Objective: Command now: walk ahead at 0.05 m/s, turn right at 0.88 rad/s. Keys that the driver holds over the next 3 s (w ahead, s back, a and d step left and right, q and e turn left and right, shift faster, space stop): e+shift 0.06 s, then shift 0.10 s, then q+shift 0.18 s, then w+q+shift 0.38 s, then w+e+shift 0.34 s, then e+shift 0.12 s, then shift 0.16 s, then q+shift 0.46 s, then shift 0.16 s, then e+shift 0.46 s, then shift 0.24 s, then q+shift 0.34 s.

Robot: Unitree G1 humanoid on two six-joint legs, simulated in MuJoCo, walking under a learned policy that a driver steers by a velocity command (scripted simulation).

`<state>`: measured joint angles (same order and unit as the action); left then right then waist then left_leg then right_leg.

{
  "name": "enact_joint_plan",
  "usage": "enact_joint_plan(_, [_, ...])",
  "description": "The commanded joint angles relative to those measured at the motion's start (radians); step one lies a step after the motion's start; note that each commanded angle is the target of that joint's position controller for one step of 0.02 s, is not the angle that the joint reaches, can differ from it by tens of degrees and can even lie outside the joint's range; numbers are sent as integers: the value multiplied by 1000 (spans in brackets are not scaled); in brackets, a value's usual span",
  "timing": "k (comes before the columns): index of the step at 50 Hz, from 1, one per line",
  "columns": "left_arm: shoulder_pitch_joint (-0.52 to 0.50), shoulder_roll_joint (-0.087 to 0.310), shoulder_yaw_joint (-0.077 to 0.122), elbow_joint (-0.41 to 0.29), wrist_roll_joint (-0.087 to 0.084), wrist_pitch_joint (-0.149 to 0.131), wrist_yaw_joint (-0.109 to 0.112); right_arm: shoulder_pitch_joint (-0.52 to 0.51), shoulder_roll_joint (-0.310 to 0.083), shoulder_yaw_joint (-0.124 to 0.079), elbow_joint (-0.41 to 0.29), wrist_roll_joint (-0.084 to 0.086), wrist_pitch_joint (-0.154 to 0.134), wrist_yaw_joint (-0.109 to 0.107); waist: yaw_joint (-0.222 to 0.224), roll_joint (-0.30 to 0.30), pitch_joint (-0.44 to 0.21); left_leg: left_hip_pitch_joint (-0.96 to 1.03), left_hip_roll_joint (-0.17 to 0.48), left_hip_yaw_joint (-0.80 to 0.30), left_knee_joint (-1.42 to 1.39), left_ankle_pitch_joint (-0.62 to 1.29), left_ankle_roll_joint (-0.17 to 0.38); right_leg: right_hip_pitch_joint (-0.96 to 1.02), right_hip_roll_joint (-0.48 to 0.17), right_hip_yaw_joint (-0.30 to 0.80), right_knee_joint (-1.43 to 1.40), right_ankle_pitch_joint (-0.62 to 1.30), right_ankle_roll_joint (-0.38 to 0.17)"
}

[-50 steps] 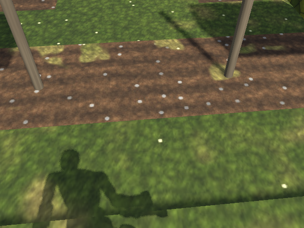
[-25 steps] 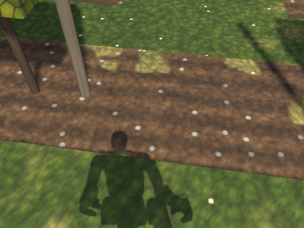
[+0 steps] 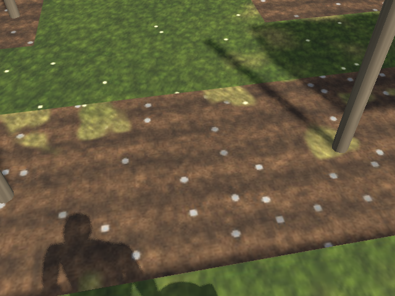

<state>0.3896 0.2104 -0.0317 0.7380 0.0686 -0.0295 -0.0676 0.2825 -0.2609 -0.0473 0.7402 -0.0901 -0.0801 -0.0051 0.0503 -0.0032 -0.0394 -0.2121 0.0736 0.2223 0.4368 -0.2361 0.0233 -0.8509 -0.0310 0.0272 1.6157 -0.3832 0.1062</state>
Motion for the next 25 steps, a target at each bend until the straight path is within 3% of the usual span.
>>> enact_joint_plan(1, [50,-19,10,-12,7,6,-57,-176,-119,-38,-135,0,-75,-66,33,51,53,-216,189,35,-189,396,164,280,-93,-50,-547,380,-35])
enact_joint_plan(2, [6,-9,22,-18,-18,15,-72,-138,-147,-47,-126,-3,-73,-73,19,91,60,-195,245,0,-213,455,174,329,-89,-53,-556,376,-38])
enact_joint_plan(3, [-9,2,29,-32,-33,27,-80,-125,-187,-69,-122,-8,-64,-70,24,91,66,-110,313,-31,-219,450,173,308,-105,-15,-637,336,-43])
enact_joint_plan(4, [-40,45,49,-38,-41,24,-83,-125,-200,-82,-128,5,-65,-60,13,66,83,-49,325,-50,-215,457,169,306,-112,4,-724,307,-54])
enact_joint_plan(5, [-73,76,62,-48,-37,19,-74,-124,-219,-96,-125,14,-63,-49,-3,71,89,27,339,-64,-201,466,181,286,-83,-20,-792,290,-61])
enact_joint_plan(7, [-135,116,85,-76,-29,4,-45,-115,-221,-110,-112,15,-46,-35,-21,65,71,140,360,-69,-140,385,167,286,-46,-35,-895,250,-102])
enact_joint_plan(8, [-162,139,99,-86,-31,-8,-28,-108,-204,-108,-103,25,-35,-29,-16,42,62,143,339,-56,-94,287,138,341,-17,-52,-971,332,-140])
enact_joint_plan(9, [-193,170,114,-94,-46,-28,-14,-81,-173,-98,-84,43,-26,-14,-10,19,38,84,280,-39,-26,241,94,476,14,-50,-1063,513,-197])
enact_joint_plan(10, [-172,270,148,-99,-68,-47,7,-34,-109,-81,-104,45,-19,0,-18,-92,-122,-40,153,68,146,145,-10,781,-70,49,-1045,900,-340])
enact_joint_plan(11, [25,328,153,-80,-80,-44,25,-53,-24,-41,-162,20,-16,8,39,-222,-378,-282,15,65,390,-469,-124,1177,-336,395,-1151,1041,-573])
enact_joint_plan(12, [117,228,125,-29,-51,-60,19,-112,-42,-36,-131,49,-9,39,88,-38,-287,-417,6,-155,427,-571,-136,1157,-358,481,-1162,784,-493])
enact_joint_plan(13, [69,207,126,-9,-61,-75,13,-134,-42,-38,-111,60,-3,52,64,-62,-112,-487,55,-201,440,-531,-148,1006,-315,382,-1155,691,-392])
enact_joint_plan(14, [-79,165,108,-41,-106,-75,-3,-76,-75,-44,-67,63,-4,52,-3,-84,-86,-419,90,-197,424,-493,-169,873,-284,276,-1138,714,-336])
enact_joint_plan(15, [-206,160,102,-74,-131,-70,-23,-7,-86,-42,-26,68,-8,54,-50,-79,-76,-292,100,-192,415,-433,-179,710,-268,193,-1124,762,-306])
enact_joint_plan(16, [-297,226,122,-108,-98,-68,-31,57,-91,-34,0,70,-15,57,-85,-98,-59,-135,83,-170,471,-305,-174,501,-254,111,-1140,762,-307])
enact_joint_plan(17, [-329,299,152,-136,-60,-66,-23,85,-127,-45,3,62,-19,48,-90,-98,-75,-79,54,-151,520,-178,-166,420,-261,87,-1174,679,-340])
enact_joint_plan(18, [-283,311,165,-128,-53,-62,-2,100,-154,-56,19,46,-16,40,-60,-95,-74,-96,40,-149,576,-179,-144,403,-291,111,-1254,334,-367])
enact_joint_plan(19, [-147,342,185,-86,-44,-61,37,48,-168,-57,12,34,-10,28,18,-122,-19,-246,10,-136,661,-227,-105,476,-354,205,-1356,-34,-408])
enact_joint_plan(20, [-79,285,162,-48,-50,-70,70,8,-140,-44,9,44,-7,18,34,-146,20,-387,33,-205,692,-220,-72,560,-418,316,-1405,-196,-390])
enact_joint_plan(21, [-61,212,135,-32,-55,-80,86,-20,-114,-30,9,57,-7,11,35,-150,42,-484,53,-262,663,-175,-42,639,-443,354,-1424,-261,-362])
enact_joint_plan(22, [-73,170,117,-26,-55,-88,91,-42,-91,-19,10,58,-10,10,28,-142,47,-522,54,-274,619,-124,-22,688,-440,325,-1434,-268,-332])
enact_joint_plan(24, [-157,160,108,-37,-46,-97,97,-41,-63,-6,24,41,-15,28,-2,-137,42,-463,28,-214,567,-43,-5,682,-384,166,-1455,-224,-269])
enact_joint_plan(25, [-180,176,110,-42,-36,-98,100,-36,-57,-5,31,33,-17,44,-6,-122,51,-416,14,-180,552,-22,-7,652,-357,77,-1464,-196,-248])
